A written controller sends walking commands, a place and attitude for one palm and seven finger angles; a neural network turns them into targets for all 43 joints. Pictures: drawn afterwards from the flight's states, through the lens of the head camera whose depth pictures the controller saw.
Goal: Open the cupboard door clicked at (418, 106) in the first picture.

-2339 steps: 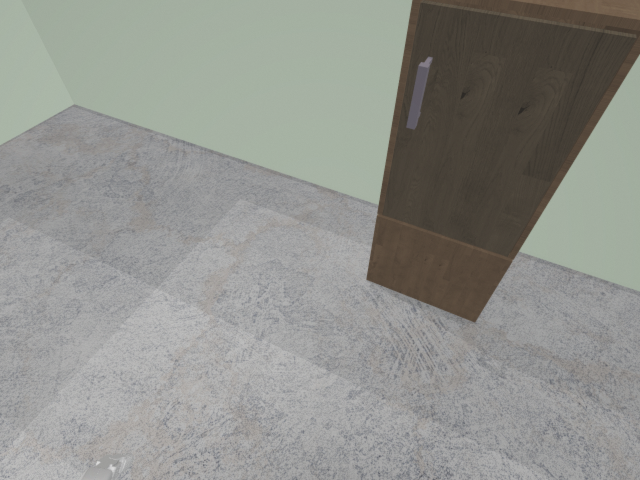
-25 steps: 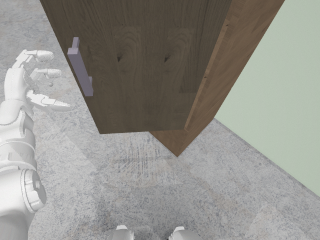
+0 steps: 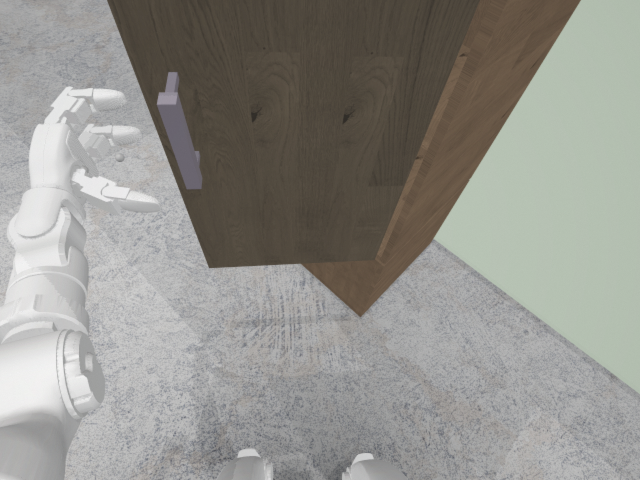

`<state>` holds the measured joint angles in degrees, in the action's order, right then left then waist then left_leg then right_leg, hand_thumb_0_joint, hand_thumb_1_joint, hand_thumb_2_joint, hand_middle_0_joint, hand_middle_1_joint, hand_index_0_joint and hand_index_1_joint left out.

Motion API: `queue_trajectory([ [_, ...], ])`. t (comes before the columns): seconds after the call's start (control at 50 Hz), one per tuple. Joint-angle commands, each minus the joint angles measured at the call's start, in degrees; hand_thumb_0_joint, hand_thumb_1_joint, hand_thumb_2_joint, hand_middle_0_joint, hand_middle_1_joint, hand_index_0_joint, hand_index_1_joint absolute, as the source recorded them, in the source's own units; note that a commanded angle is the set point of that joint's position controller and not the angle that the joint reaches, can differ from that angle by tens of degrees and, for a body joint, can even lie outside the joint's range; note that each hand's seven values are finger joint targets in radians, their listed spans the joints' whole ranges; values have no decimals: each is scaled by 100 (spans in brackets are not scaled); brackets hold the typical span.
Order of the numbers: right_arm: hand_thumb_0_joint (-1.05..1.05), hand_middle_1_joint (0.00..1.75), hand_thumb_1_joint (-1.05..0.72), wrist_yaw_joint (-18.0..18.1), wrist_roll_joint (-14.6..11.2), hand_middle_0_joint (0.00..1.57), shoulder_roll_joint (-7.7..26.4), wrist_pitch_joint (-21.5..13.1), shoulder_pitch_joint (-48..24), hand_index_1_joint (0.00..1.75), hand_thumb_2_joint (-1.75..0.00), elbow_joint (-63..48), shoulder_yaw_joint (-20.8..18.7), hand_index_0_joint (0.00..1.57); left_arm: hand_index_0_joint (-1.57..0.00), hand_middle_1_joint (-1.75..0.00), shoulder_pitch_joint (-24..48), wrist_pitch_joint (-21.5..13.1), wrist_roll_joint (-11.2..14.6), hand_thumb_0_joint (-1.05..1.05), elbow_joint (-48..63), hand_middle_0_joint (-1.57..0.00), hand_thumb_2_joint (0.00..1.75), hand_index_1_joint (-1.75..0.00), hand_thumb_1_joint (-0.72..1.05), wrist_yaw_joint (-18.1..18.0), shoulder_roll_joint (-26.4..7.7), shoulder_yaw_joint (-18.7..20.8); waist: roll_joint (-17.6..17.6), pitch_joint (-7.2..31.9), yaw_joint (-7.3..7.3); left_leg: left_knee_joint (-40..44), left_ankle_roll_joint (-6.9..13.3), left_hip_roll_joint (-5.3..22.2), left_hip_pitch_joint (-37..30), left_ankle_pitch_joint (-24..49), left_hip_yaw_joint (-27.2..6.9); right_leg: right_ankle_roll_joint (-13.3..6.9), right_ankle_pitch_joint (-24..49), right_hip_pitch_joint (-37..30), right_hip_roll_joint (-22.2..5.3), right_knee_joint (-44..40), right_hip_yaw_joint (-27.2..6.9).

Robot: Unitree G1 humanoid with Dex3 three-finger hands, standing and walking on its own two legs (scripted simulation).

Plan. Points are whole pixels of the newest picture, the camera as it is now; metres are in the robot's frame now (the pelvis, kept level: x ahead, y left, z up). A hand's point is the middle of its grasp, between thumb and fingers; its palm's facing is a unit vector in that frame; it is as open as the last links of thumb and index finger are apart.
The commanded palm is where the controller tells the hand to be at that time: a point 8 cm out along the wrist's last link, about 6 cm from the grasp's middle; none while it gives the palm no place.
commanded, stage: slide the fingers in behind the handle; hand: left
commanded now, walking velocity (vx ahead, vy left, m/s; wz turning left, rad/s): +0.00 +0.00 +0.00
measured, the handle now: (184, 135) +0.53 +0.16 +0.09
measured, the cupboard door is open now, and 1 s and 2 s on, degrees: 49 49 48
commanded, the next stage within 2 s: close the thumb around the handle in 1.70 s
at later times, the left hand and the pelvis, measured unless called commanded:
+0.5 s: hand (157, 161) +0.48 +0.18 +0.10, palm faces +0.06 -1.00 +0.00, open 13.9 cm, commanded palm +0.45 +0.22 +0.09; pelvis -0.01 -0.01 +0.00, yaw +0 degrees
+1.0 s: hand (192, 160) +0.48 +0.14 +0.10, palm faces +0.04 -1.00 -0.01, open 14.0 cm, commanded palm +0.45 +0.19 +0.09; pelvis +0.00 -0.03 +0.00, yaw +1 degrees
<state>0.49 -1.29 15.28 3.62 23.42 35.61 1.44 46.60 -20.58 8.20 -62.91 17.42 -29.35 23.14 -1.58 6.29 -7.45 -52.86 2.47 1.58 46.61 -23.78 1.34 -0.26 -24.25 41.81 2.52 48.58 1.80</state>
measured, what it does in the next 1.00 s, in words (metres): stands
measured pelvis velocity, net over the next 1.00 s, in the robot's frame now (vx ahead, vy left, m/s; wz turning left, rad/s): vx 0.00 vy -0.03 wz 0.02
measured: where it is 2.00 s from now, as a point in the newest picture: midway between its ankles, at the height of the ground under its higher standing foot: outside the picture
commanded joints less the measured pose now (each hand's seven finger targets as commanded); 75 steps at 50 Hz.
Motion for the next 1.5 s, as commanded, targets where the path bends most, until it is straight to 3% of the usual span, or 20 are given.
queue_trajectory([
  [0.0,0,30,-90,126,6,20,1051,-102,687,30,-90,-374,-361,20,-30,-120,2275,-126,183,0,863,-30,30,-120,-50,24,-1106,-50,-348,1918,-94,572,-53,21,-2215,2185,-439,-95,1741,-228,107,-520,81],
  [0.06,0,30,-90,140,24,20,1075,-124,737,30,-90,-357,-378,20,-30,-120,2599,-204,77,0,1053,-30,30,-120,-50,-74,-1331,53,-404,2048,-102,595,-59,23,-2207,2014,-458,-82,1587,-168,89,-503,38],
  [0.14,0,30,-90,99,54,20,998,-202,679,30,-90,-301,-404,20,-30,-120,2872,-544,39,0,1528,-30,30,-120,-50,-248,-1012,-157,-958,2425,-116,530,-153,71,-2889,2291,-595,-123,1448,145,109,-441,73],
  [0.2,0,30,-90,91,70,20,1035,-229,737,30,-90,-203,-408,20,-30,-120,2883,-564,62,0,1267,-30,30,-120,-50,-360,-990,-104,-581,2315,-172,534,-136,81,-2726,2112,-650,-119,1335,146,119,-430,104],
  [0.3,0,30,-90,66,63,20,1038,-215,703,30,-90,-263,-385,20,-30,-120,2694,-337,-110,0,897,-30,30,-120,-50,-534,-991,-131,-562,2043,-114,582,-107,30,-2346,1810,-546,-117,1244,83,78,-442,97],
  [0.42,0,30,-90,38,83,20,1009,-240,698,30,-90,-354,-368,20,-30,-120,2875,-507,-101,0,1251,-30,30,-120,-50,-710,-1172,84,-368,2538,-56,499,-63,-27,-2276,2027,-421,-75,1715,-414,91,-399,-26],
  [0.5,0,30,-90,19,63,20,938,-254,662,30,-90,-330,-371,20,-30,-120,2885,-567,-90,0,1178,-30,30,-120,-50,-655,-764,-250,-305,2258,-170,461,-35,-46,-2131,1888,-367,-66,1747,-403,93,-442,-41],
  [0.54,0,30,-90,22,54,20,970,-235,649,30,-90,-293,-387,20,-30,-120,2782,-541,-115,0,1092,-30,30,-120,-50,-627,-870,-204,-391,2290,-135,458,-51,-43,-2139,1851,-354,-71,1727,-396,87,-452,-69],
  [0.6,0,30,-90,22,36,20,932,-249,657,30,-90,-307,-385,20,-30,-120,2740,-462,-28,0,1052,-30,30,-120,-50,-609,-536,-387,-315,2202,-176,463,-23,-64,-2109,1787,-331,-65,1727,-377,87,-497,-63],
  [0.68,0,30,-90,32,31,20,928,-250,627,30,-90,-298,-367,20,-30,-120,2779,-335,-18,0,938,-30,30,-120,-50,-690,-680,-288,-163,2052,-163,502,4,-99,-1735,1549,-255,-23,1719,-594,56,-562,-145],
  [0.74,0,30,-90,29,51,20,907,-253,649,30,-90,-312,-380,20,-30,-120,2857,-455,-86,0,1222,-30,30,-120,-50,-794,-871,-127,-309,2380,-93,453,-3,-106,-1903,1857,-244,-29,2039,-747,49,-472,-169],
  [0.8,0,30,-90,-18,63,20,852,-275,622,30,-90,-333,-392,20,-30,-120,2799,-621,-119,0,1440,-30,30,-120,-50,-869,-542,-345,-483,2467,-103,383,-24,-96,-2183,2112,-279,-61,2126,-577,71,-398,-113],
  [0.94,0,30,-90,-43,42,20,857,-231,613,30,-90,-281,-406,20,-30,-120,2633,-457,-95,0,1117,-30,30,-120,-50,-911,-266,-515,-167,2261,-140,441,-20,-127,-1932,1937,-222,-27,2228,-747,62,-474,-133],
  [1.04,0,30,-90,-33,52,20,867,-231,627,30,-90,-294,-386,20,-30,-120,2785,-369,-124,0,1001,-30,30,-120,-50,-1066,-573,-247,119,2078,-136,461,29,-170,-1538,1706,-152,21,2290,-995,32,-539,-250],
  [1.1,0,30,-90,-29,69,20,853,-253,658,30,-90,-329,-388,20,-30,-120,2739,-472,-187,0,1084,-30,30,-120,-50,-1083,-727,-115,51,2282,-81,423,43,-195,-1485,1784,-117,14,2474,-1195,12,-481,-298],
  [1.16,0,30,-90,-46,62,20,821,-253,615,30,-90,-389,-393,20,-30,-120,2597,-529,-180,0,1225,-30,30,-120,-50,-999,-513,-264,-89,2505,-42,430,17,-194,-1644,1928,-102,14,2619,-1220,8,-453,-289],
  [1.28,0,30,-90,-57,53,20,831,-258,606,30,-90,-292,-403,20,-30,-120,2889,-472,-109,0,1058,-30,30,-120,-50,-974,-199,-549,-87,2112,-211,428,8,-172,-1634,1607,-153,5,2172,-836,40,-542,-239],
  [1.32,0,30,-90,-39,59,20,886,-253,682,30,-90,-289,-421,20,-30,-120,2984,-540,-123,0,1263,-30,30,-120,-50,-1020,-537,-280,-149,2471,-146,431,7,-165,-1800,1856,-193,-7,2342,-957,40,-465,-248],
  [1.38,0,30,-90,-66,76,20,807,-281,600,30,-90,-272,-410,20,-30,-120,2998,-622,-141,0,1332,-30,30,-120,-50,-1067,-165,-534,-464,2532,-154,377,-34,-149,-2106,2009,-224,-36,2262,-687,62,-424,-169],
  [1.48,0,30,-90,-80,89,20,851,-260,631,30,-90,-260,-423,20,-30,-120,2921,-658,-186,0,1308,-30,30,-120,-50,-1124,-267,-471,-294,2527,-147,401,-39,-132,-2097,2041,-261,-41,2235,-695,84,-397,-132],
])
